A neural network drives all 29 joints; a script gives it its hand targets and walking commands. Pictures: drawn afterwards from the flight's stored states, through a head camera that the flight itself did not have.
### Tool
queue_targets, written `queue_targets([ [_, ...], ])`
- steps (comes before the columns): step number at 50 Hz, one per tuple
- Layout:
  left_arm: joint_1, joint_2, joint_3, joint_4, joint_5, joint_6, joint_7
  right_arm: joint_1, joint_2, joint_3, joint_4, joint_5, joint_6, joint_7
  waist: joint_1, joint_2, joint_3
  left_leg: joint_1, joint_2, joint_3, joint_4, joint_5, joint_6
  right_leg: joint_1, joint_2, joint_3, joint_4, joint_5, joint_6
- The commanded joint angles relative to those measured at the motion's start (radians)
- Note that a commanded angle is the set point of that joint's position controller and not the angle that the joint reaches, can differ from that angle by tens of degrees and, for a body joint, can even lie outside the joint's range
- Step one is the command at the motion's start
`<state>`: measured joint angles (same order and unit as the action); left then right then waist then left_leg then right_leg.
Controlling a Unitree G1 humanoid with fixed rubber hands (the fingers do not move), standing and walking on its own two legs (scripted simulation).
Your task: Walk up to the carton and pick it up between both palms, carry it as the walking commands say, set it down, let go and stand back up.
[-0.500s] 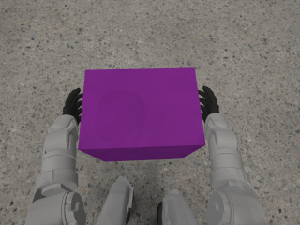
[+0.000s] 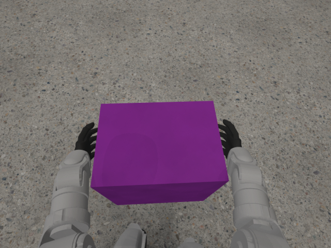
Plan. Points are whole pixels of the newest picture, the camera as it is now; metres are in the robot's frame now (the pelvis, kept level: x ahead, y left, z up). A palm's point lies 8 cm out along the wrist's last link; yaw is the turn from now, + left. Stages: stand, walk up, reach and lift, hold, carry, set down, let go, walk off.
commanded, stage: reach and lift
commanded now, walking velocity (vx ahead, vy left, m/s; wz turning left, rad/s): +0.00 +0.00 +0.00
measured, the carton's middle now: (159, 159) +0.37 +0.04 -0.10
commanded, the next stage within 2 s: none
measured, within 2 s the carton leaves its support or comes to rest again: neither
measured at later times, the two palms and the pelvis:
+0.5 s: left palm (73, 148) +0.33 +0.22 +0.04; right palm (243, 146) +0.36 -0.15 +0.05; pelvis +0.03 +0.00 +0.05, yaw +0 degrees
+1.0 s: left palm (59, 145) +0.30 +0.22 +0.10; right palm (260, 147) +0.33 -0.15 +0.11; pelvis +0.03 +0.00 +0.07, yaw -1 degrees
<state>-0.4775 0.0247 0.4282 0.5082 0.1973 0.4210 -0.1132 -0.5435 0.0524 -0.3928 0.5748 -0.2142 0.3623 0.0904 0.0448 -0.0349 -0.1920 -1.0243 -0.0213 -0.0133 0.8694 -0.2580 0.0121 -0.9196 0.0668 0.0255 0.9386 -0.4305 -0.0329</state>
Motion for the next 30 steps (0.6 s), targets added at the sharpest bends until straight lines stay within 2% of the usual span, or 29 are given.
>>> queue_targets([
  [1,-0.527,-0.902,-0.545,-0.042,-0.149,-0.012,-0.232,-0.453,0.868,0.475,0.007,0.122,0.001,0.214,0.008,0.04,-0.464,0.632,-0.066,-0.04,-0.078,0.203,0.018,0.085,0.032,0.047,-0.233,0.19,-0.001],
  [7,-0.491,-0.891,-0.536,-0.047,-0.138,-0.002,-0.236,-0.403,0.871,0.469,-0.003,0.112,0.023,0.206,0.003,0.042,-0.388,0.693,-0.063,-0.043,-0.145,0.215,0.024,0.198,0.019,0.058,-0.305,0.227,0.004],
  [17,-0.37,-0.869,-0.563,-0.129,-0.144,-0.001,-0.217,-0.284,0.887,0.556,-0.103,0.135,0.037,0.185,0.039,0.023,-0.356,0.845,-0.056,-0.054,-0.248,0.412,0.023,0.414,0.011,0.087,-0.396,0.46,0.029],
  [21,-0.316,-0.858,-0.588,-0.179,-0.151,0.007,-0.212,-0.222,0.885,0.587,-0.14,0.14,0.044,0.17,0.044,0.025,-0.33,0.916,-0.052,-0.054,-0.29,0.473,0.019,0.478,0.01,0.101,-0.44,0.521,0.032],
  [25,-0.267,-0.845,-0.613,-0.228,-0.156,0.026,-0.207,-0.161,0.874,0.604,-0.17,0.14,0.06,0.155,0.043,0.035,-0.286,0.981,-0.048,-0.05,-0.331,0.506,0.014,0.525,0.011,0.109,-0.487,0.536,0.029],
  [30,-0.233,-0.837,-0.645,-0.284,-0.164,0.06,-0.202,-0.121,0.852,0.618,-0.214,0.141,0.09,0.144,0.037,0.046,-0.216,1.04,-0.046,-0.042,-0.38,0.496,0.009,0.572,0.013,0.109,-0.543,0.496,0.022],
])
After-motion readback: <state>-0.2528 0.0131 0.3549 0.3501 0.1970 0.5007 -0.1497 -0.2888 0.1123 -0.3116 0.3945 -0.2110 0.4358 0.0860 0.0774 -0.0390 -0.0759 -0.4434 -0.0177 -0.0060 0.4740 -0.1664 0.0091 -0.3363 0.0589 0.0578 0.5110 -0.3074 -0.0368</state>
